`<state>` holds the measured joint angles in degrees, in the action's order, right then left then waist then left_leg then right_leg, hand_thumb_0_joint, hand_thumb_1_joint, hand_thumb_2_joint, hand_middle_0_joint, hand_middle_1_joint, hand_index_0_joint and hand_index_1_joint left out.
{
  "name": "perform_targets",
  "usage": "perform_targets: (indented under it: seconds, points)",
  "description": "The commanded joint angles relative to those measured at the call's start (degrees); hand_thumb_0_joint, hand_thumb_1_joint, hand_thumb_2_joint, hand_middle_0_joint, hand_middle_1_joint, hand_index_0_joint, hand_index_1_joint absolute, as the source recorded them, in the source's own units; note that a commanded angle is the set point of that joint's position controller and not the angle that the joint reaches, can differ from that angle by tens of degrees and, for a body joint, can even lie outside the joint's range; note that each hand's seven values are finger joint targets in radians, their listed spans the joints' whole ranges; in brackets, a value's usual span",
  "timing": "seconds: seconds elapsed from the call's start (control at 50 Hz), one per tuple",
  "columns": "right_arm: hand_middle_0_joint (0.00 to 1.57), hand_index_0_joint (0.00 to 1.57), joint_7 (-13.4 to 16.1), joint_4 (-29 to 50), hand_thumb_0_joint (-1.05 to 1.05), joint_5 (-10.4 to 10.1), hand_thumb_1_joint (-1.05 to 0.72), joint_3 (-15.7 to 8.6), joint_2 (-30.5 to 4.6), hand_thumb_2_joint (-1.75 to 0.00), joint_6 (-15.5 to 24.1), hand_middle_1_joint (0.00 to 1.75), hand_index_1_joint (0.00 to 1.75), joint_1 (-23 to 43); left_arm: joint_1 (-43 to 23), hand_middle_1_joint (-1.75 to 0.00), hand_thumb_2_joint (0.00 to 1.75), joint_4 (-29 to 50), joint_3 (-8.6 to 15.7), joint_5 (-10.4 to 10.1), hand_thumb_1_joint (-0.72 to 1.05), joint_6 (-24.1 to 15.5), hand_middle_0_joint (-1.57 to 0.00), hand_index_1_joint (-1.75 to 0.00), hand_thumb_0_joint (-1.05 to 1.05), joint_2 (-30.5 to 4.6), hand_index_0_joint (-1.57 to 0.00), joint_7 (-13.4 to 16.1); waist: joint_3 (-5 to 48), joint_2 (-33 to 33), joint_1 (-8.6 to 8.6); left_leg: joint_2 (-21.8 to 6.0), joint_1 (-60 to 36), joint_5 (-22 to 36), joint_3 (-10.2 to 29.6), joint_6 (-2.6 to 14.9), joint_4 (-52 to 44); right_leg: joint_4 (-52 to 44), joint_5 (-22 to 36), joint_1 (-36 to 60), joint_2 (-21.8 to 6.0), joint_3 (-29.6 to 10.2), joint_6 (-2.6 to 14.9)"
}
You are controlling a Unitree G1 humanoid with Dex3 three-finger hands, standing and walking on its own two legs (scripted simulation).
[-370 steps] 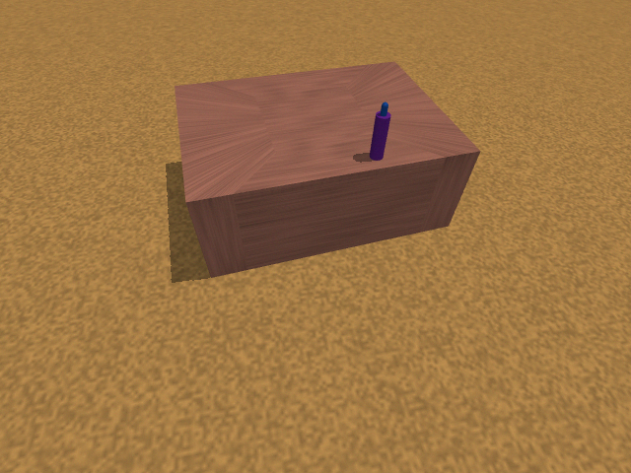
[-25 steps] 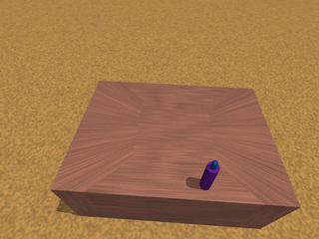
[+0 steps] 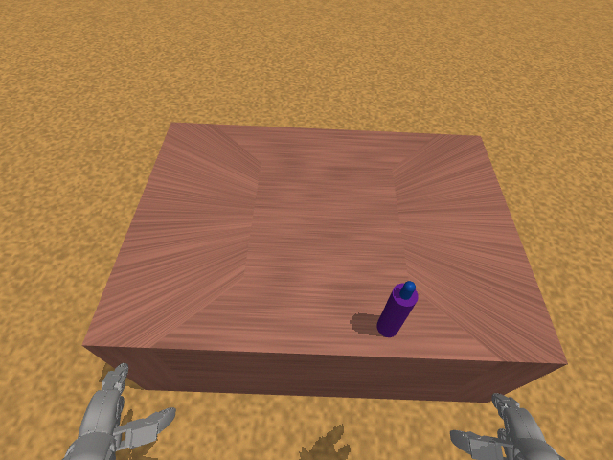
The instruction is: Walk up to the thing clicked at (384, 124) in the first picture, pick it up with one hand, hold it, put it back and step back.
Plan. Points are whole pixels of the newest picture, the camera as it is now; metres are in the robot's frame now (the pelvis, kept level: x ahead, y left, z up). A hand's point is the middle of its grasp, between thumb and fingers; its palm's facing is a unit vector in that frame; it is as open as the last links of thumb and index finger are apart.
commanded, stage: go down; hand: right
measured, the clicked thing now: (397, 308) +0.43 -0.18 -0.24
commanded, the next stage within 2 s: none
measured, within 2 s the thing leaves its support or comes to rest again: neither
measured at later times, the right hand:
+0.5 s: hand (499, 442) +0.17 -0.27 -0.12, palm faces +0.05 +0.95 -0.32, open 17.3 cm
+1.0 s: hand (512, 440) +0.17 -0.28 -0.11, palm faces +0.06 +0.95 -0.31, open 17.6 cm
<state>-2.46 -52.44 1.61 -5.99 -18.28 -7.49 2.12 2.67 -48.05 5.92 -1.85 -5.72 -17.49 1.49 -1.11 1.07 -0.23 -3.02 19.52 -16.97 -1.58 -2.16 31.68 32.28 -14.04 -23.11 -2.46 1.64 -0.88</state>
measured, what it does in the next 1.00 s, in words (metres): stands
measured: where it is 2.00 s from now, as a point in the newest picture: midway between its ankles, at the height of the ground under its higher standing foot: outside the picture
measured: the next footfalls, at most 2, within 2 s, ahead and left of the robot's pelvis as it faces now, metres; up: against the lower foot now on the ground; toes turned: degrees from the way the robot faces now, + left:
none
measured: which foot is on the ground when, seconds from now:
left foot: down 0.00-1.00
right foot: down 0.00-1.00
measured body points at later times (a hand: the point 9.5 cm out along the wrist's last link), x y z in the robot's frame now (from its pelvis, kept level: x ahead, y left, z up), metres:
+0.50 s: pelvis +0.02 +0.01 -0.02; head +0.06 +0.01 +0.43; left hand +0.18 +0.29 -0.10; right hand +0.17 -0.31 -0.10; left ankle -0.01 +0.14 -0.73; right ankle +0.02 -0.13 -0.73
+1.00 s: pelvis +0.02 +0.00 -0.03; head +0.06 +0.00 +0.42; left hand +0.18 +0.27 -0.09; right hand +0.17 -0.33 -0.08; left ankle -0.01 +0.14 -0.73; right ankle +0.02 -0.13 -0.73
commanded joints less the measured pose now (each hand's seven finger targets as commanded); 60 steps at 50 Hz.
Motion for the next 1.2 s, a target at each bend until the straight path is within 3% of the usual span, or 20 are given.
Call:
perform_targets:
  seconds: [0.0,0.08,0.14,0.16,0.2,0.22,0.3,0.4,0.48,0.6,0.78,0.82,0.88,0.94,0.96,1.0,1.06,1.08,1.12,1.18]
  points:
    - [0.05,0.05,-2.53,11.54,0.0,1.18,0.05,-3.63,-14.41,-0.15,-6.79,0.05,0.05,-6.05,8.47,-0.05,0.12,6.73,4.63,0.15,-0.08,0.0,-0.05,-0.04,0.0,-10.34,-0.06,-0.16,14.11,0.62,-0.72,3.56,-1.68,15.61,-2.19,2.01,-3.43,-1.86,13.52,9.11,2.5,1.11,1.44]
    - [0.04,0.04,-3.03,17.78,0.0,1.1,0.27,-2.83,-13.69,-0.12,-8.9,0.06,0.06,-1.94,2.13,-0.06,0.08,12.05,3.84,0.11,-0.3,-0.27,-0.06,-0.05,0.0,-9.68,-0.07,-0.37,8.51,0.86,-0.65,3.5,3.64,6.2,-2.32,2.35,-2.59,-1.28,4.77,3.96,1.87,0.03,1.59]
    - [0.02,0.03,-3.31,22.1,0.0,0.78,0.44,-4.6,-14.44,-0.1,-7.58,0.07,0.07,-2.09,1.83,-0.06,0.06,16.83,4.72,0.67,-0.47,-1.95,-0.07,-0.06,0.0,-10.51,-0.07,0.37,13.73,-1.67,-1.07,3.05,3.61,8.0,-1.79,1.88,-0.05,1.69,6.5,4.93,1.69,-0.67,1.76]
    - [0.01,0.03,-3.35,23.14,0.0,0.73,0.48,-4.99,-14.64,-0.1,-7.16,0.07,0.07,-3.05,2.55,-0.06,0.05,16.71,4.1,0.86,-0.51,-2.4,-0.07,-0.06,0.0,-9.22,-0.07,0.61,14.07,-0.33,-0.75,2.67,3.45,9.41,-1.55,1.78,0.75,2.82,7.75,4.7,1.85,-0.5,1.72]
    - [0.01,0.03,-3.38,24.94,0.0,0.67,0.51,-6.43,-16.03,-0.09,-6.33,0.07,0.07,-4.36,3.28,-0.06,0.05,20.21,4.05,1.05,-0.53,-3.38,-0.07,-0.06,0.0,-9.52,-0.07,1.33,17.23,-1.04,-0.6,2.58,3.07,11.02,-1.57,1.56,2.44,4.44,9.71,4.92,1.72,-0.75,1.63]
    - [0.01,0.03,-3.48,24.14,0.0,0.55,0.49,-6.05,-15.11,-0.09,-6.11,0.07,0.07,-4.83,5.03,-0.06,0.06,18.38,3.71,1.15,-0.53,-3.41,-0.07,-0.06,0.0,-8.61,-0.07,1.73,14.88,-1.19,-0.93,2.58,4.45,10.23,-1.46,1.48,2.79,4.81,8.74,3.95,1.67,-0.69,1.68]
    - [0.01,0.03,-3.42,27.26,0.0,0.45,0.53,-8.75,-17.49,-0.08,-6.52,0.07,0.07,-8.68,8.02,-0.06,0.05,21.0,3.68,1.38,-0.54,-3.57,-0.07,-0.06,0.0,-8.88,-0.06,2.77,17.19,0.77,0.21,2.66,4.57,11.03,-1.82,1.6,4.67,5.96,10.64,3.64,1.66,-0.89,1.19]
    - [0.01,0.03,-4.93,29.49,0.0,-0.17,0.56,-9.52,-18.21,-0.07,-8.6,0.07,0.07,-10.53,10.62,-0.06,0.05,22.57,3.33,1.07,-0.54,-2.91,-0.06,-0.06,0.0,-8.56,-0.06,3.98,14.72,0.24,-0.57,2.5,6.17,10.75,-1.81,1.41,4.82,7.3,9.27,1.78,2.0,-0.33,1.43]
    - [0.01,0.02,-6.24,31.61,0.0,-0.46,0.61,-10.08,-18.57,-0.07,-9.78,0.07,0.07,-11.88,11.65,-0.06,0.05,25.07,1.69,0.84,-0.54,-2.63,-0.06,-0.06,0.0,-7.0,-0.06,4.48,12.89,0.31,-0.19,2.31,7.11,8.79,-1.67,1.31,4.85,8.05,7.09,-0.08,2.21,-0.05,1.45]
    - [0.0,0.02,-8.06,35.73,0.0,-0.95,0.61,-10.35,-18.25,-0.07,-10.6,0.07,0.07,-12.85,13.79,-0.06,0.05,28.65,1.74,0.55,-0.54,-2.68,-0.06,-0.06,0.0,-7.02,-0.06,4.99,14.24,-0.08,-0.97,2.45,8.49,10.88,-1.79,1.28,7.06,9.87,9.45,0.06,1.73,-0.42,1.42]
    - [0.0,0.02,-8.04,41.05,0.0,-1.04,0.61,-12.31,-19.35,-0.07,-11.53,0.07,0.07,-16.01,15.22,-0.06,0.05,33.05,1.25,0.48,-0.54,-2.66,-0.06,-0.06,0.0,-6.18,-0.06,5.58,15.28,2.03,0.47,2.32,8.87,10.64,-2.03,1.51,9.16,11.49,10.64,-1.3,1.72,-0.88,1.0]
    - [0.0,0.02,-8.07,41.69,0.0,-1.1,0.61,-12.55,-19.3,-0.07,-11.82,0.07,0.07,-16.18,16.46,-0.06,0.06,33.59,1.91,0.5,-0.54,-2.55,-0.06,-0.06,0.0,-6.62,-0.06,5.83,15.91,1.82,-0.14,2.6,9.45,9.9,-2.18,1.6,9.57,11.46,10.46,-1.32,1.54,-1.17,0.89]
    - [0.01,0.03,-8.12,43.69,0.0,-1.26,0.59,-12.71,-19.3,-0.07,-12.49,0.07,0.07,-17.33,17.08,-0.06,0.05,34.27,1.34,0.44,-0.54,-2.44,-0.06,-0.06,0.0,-5.8,-0.06,5.91,14.15,3.6,0.29,2.65,10.43,6.79,-2.35,1.93,9.33,10.88,7.19,-2.74,1.56,-1.24,0.7]
    - [0.01,0.03,-8.22,44.95,0.0,-1.58,0.59,-13.35,-20.05,-0.07,-12.5,0.06,0.06,-14.96,16.59,-0.06,0.05,36.64,1.63,0.44,-0.54,-2.71,-0.06,-0.06,0.0,-6.6,-0.06,6.3,14.4,2.0,-0.58,2.62,10.66,5.74,-2.09,1.76,9.14,11.04,5.2,-3.26,1.57,-1.37,0.98]
    - [0.01,0.03,-8.4,45.95,0.0,-1.61,0.59,-13.23,-19.98,-0.07,-12.46,0.07,0.07,-14.11,17.35,-0.06,0.05,36.64,-0.31,0.43,-0.53,-2.74,-0.06,-0.06,0.0,-4.93,-0.07,6.21,14.05,3.37,-0.2,2.74,11.21,4.55,-2.22,1.91,9.41,10.7,4.47,-3.49,1.42,-1.54,0.77]
    - [0.02,0.03,-8.36,46.03,0.0,-2.07,0.57,-14.83,-21.5,-0.06,-11.9,0.06,0.06,-12.7,15.66,-0.06,0.05,40.88,1.06,0.3,-0.54,-3.33,-0.06,-0.06,0.0,-6.79,-0.06,6.75,15.14,2.03,-0.85,2.72,10.27,4.5,-2.3,1.85,9.31,10.73,4.38,-2.98,1.33,-1.94,0.91]
    - [0.02,0.03,-8.9,45.98,0.0,-2.65,0.58,-16.73,-23.19,-0.06,-10.43,0.06,0.06,-8.69,18.73,-0.06,0.05,39.51,-1.47,0.35,-0.54,-3.61,-0.06,-0.06,0.0,-4.23,-0.06,6.94,15.7,3.85,-1.24,2.41,10.02,6.14,-1.84,1.83,9.76,11.08,5.76,-1.85,1.39,-2.02,0.87]
    - [0.02,0.03,-9.13,45.52,0.0,-3.12,0.58,-17.41,-24.06,-0.06,-9.88,0.06,0.06,-7.62,16.7,-0.06,0.05,40.49,-0.6,0.28,-0.54,-4.0,-0.06,-0.06,0.0,-5.33,-0.06,7.3,15.87,3.3,-0.92,2.46,9.72,6.03,-1.95,1.8,9.75,10.98,5.77,-1.93,1.31,-2.35,0.83]
    - [0.02,0.03,-10.07,45.55,0.0,-3.82,0.58,-19.06,-26.11,-0.06,-8.97,0.06,0.06,-4.28,18.97,-0.06,0.05,37.35,0.03,0.49,-0.54,-4.33,-0.06,-0.06,0.0,-5.8,-0.06,7.65,16.47,5.45,-1.56,2.26,9.96,7.42,-1.58,1.84,9.65,11.09,6.74,-0.37,1.39,-2.22,0.85]
    - [0.02,0.03,-12.39,41.71,0.0,-4.62,0.56,-18.79,-25.82,-0.06,-8.07,0.06,0.06,-0.34,20.46,-0.06,0.05,34.9,0.07,0.64,-0.53,-5.28,-0.06,-0.06,0.0,-5.66,-0.06,7.84,14.68,5.83,-2.73,2.15,10.59,7.31,-1.54,1.71,8.89,10.79,5.45,-0.44,1.47,-2.01,0.96]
